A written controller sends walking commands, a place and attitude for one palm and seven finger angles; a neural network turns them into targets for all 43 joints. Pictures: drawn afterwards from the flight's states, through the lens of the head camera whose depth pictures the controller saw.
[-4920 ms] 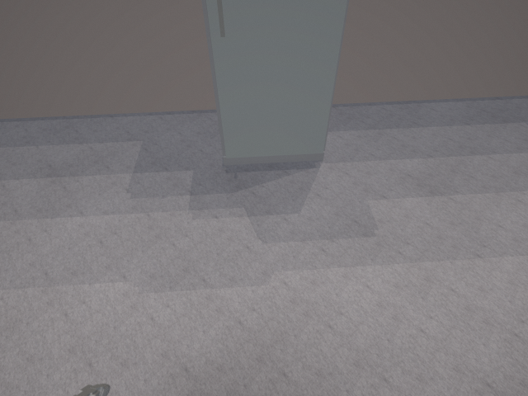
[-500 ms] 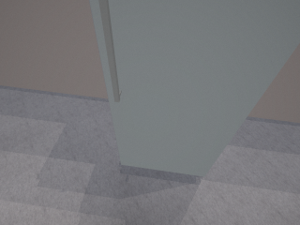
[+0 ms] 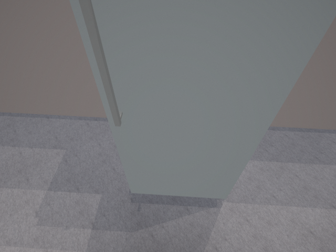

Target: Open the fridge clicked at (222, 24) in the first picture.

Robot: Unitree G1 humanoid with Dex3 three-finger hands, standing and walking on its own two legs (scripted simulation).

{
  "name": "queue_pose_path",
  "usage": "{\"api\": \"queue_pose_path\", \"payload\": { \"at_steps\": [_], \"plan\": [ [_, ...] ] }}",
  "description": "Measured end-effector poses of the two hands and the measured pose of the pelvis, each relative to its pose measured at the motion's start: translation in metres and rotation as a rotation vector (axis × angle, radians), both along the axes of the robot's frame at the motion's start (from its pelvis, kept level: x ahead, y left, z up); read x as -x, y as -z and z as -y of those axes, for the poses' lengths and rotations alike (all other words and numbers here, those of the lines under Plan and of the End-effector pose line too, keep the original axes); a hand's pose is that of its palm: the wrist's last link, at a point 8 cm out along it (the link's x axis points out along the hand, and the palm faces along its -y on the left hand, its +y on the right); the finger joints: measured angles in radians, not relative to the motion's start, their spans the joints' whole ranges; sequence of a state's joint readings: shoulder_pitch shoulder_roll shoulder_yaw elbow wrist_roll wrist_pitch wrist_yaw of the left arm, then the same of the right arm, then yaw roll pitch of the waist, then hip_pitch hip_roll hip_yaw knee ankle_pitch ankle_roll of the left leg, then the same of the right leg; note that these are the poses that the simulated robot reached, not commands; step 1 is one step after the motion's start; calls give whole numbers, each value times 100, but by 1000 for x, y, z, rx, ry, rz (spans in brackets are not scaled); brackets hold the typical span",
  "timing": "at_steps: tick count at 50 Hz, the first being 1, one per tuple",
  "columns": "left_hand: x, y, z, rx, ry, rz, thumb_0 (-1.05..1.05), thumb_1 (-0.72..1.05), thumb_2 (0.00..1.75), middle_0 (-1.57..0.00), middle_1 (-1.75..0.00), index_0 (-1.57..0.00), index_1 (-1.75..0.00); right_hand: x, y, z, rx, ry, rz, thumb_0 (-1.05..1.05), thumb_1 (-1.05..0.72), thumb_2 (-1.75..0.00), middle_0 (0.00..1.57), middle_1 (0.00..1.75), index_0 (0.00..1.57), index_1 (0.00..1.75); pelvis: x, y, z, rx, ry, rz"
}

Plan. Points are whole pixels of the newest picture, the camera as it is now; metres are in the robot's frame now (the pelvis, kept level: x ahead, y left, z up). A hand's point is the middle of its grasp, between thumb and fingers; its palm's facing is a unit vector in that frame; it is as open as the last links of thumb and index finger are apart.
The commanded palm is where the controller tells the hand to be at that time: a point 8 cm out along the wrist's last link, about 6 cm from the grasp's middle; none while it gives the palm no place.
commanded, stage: come to a stop and stand still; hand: left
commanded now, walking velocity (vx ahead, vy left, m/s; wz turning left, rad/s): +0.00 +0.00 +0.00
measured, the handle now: (106, 68) +0.50 +0.18 +0.18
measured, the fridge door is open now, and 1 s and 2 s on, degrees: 0 0 0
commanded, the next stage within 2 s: look again from close up in 0.96 s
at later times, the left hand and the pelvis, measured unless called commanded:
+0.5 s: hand out of the picture -0.04 +0.19 -0.17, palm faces +0.04 -0.98 -0.22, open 7.4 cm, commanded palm none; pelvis -0.03 +0.01 +0.00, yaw +1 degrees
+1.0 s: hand out of the picture -0.05 +0.17 -0.17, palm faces +0.05 -0.99 -0.16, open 7.4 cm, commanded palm none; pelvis -0.03 +0.01 +0.00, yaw +1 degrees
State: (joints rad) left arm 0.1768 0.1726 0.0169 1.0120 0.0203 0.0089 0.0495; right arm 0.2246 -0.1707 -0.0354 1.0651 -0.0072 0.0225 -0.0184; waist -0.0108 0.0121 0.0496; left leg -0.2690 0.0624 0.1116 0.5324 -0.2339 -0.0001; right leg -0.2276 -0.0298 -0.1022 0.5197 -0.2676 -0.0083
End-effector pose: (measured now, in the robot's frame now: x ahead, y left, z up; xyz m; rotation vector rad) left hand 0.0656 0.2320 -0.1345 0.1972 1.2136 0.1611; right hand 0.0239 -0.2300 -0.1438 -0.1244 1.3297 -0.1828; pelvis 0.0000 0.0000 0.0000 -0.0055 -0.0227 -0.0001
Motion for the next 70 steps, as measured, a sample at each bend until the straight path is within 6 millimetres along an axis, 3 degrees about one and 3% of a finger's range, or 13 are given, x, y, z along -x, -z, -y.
{"api": "queue_pose_path", "payload": {
  "at_steps": [10,25,32,43,70],
  "plan": [
    [18,-2,-8,0,25,35,0,90,90,-20,-30,-20,-30,31,4,-14,-14,9,50,1,-91,-90,20,29,20,30,16,4,-11,-7,-8,34],
    [109,6,-7,24,-55,-126,0,90,90,-20,-30,-20,-30,58,3,-26,-38,-16,5,1,-91,-90,20,29,20,30,30,1,-13,-6,-17,12],
    [131,10,5,63,-74,-180,0,90,90,-20,-30,-20,-30,63,-1,-27,-30,-19,-20,1,-91,-90,20,29,20,30,31,-1,-14,-3,-20,12],
    [131,12,15,92,-75,-183,0,90,90,-20,-30,-20,-30,62,-2,-33,-35,-20,-32,1,-92,-90,20,29,20,30,31,-3,-14,-1,-22,11],
    [108,8,10,76,-65,-166,0,91,90,-20,-30,-20,-30,59,-2,-38,-50,-5,-62,1,-92,-90,20,29,20,30,22,-5,-14,-3,-16,7]
  ]
}}
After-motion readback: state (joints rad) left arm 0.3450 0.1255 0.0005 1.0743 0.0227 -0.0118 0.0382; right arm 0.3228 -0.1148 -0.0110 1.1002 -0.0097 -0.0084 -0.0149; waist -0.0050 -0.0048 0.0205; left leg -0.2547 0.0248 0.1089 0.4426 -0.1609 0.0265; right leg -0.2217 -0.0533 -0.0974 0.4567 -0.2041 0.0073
